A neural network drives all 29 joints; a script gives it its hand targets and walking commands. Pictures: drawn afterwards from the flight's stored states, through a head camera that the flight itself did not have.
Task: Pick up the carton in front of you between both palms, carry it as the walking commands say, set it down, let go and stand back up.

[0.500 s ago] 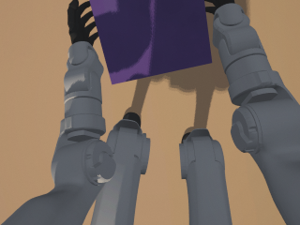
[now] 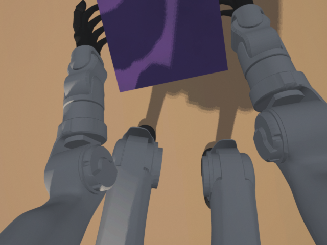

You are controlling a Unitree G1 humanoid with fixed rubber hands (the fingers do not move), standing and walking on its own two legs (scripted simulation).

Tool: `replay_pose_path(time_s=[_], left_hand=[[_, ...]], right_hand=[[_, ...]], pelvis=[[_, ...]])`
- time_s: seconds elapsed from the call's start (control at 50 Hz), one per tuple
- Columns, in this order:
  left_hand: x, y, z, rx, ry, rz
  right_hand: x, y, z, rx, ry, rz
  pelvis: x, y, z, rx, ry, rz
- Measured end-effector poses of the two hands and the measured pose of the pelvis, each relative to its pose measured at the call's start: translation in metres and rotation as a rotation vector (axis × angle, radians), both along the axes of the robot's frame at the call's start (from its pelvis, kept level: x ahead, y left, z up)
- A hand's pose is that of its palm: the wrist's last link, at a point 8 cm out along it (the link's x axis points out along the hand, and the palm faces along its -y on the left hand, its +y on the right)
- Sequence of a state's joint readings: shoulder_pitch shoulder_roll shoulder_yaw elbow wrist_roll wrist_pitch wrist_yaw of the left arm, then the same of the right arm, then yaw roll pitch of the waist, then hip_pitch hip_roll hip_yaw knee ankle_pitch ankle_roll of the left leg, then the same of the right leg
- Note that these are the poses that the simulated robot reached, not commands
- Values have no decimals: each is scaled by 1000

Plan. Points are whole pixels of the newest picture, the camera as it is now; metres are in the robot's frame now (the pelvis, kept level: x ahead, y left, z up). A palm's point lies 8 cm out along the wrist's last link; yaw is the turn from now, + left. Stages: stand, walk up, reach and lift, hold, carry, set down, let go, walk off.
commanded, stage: set down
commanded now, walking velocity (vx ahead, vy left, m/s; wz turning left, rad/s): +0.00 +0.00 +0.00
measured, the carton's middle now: (165, 38) +0.52 +0.07 -0.26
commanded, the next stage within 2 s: none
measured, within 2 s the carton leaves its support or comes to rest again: rests again in 0.22 s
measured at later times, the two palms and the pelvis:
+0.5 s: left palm (88, 42) +0.49 +0.22 -0.17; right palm (235, 10) +0.56 -0.07 -0.19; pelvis +0.01 +0.01 -0.01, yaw +1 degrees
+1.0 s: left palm (75, 54) +0.47 +0.27 -0.19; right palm (255, 15) +0.56 -0.12 -0.21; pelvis -0.01 +0.01 -0.02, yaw +1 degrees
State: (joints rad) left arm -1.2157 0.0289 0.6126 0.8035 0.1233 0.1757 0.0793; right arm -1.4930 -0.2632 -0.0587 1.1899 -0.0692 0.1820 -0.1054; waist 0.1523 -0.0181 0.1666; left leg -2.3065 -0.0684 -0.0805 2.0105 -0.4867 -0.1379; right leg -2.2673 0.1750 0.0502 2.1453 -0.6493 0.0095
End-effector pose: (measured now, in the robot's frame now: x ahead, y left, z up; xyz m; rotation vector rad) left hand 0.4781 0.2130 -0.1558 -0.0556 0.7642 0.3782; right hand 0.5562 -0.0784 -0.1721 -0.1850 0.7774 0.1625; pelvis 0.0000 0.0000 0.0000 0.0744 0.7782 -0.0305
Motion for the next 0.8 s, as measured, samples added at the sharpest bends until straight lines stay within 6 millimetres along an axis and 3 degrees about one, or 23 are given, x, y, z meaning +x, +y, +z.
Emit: replay_pose_path(time_s=[0.34, 0.7, 0.8], left_hand=[[4, 11, -12, 17, 39, -26], [9, 13, -24, 18, 29, -49], [-9, 21, -39, 39, 80, -34]], right_hand=[[1, 7, -8, 54, -5, 32], [6, 2, -22, 75, -41, 73], [-3, -18, -42, 27, -20, 30]], pelvis=[[1, 5, -4, 2, -10, 0], [5, 5, -12, 17, -32, -1], [0, 7, -15, 21, -62, -1]])
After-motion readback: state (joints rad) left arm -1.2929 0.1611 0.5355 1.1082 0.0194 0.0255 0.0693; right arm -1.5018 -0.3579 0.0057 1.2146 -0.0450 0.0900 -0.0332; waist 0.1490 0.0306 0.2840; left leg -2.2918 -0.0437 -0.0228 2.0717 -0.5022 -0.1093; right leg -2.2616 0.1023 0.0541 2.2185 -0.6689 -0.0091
